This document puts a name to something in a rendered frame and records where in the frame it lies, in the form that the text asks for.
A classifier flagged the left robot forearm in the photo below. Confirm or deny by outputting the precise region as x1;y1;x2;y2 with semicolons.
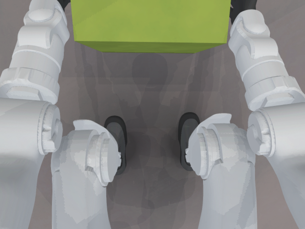
0;0;70;104

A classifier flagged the right robot shin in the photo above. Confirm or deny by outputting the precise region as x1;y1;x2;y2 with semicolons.
185;113;255;171

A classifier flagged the left robot shin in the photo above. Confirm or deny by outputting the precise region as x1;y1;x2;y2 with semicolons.
51;120;122;175

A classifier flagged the robot left upper arm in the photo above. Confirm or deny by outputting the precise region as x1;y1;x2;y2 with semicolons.
0;98;63;229

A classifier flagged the right robot forearm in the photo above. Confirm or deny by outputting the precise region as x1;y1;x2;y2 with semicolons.
228;10;305;111

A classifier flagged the robot shin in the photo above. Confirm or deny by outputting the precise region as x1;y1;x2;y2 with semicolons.
51;120;122;175
185;113;255;171

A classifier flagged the left robot hand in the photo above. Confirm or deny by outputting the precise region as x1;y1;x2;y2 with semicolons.
57;0;71;11

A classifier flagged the right robot hand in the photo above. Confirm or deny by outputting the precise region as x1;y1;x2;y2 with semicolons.
229;0;257;24

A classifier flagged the carton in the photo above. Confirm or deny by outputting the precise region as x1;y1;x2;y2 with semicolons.
71;0;231;53

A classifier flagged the robot right upper arm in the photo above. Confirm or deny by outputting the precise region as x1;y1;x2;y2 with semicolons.
247;102;305;229

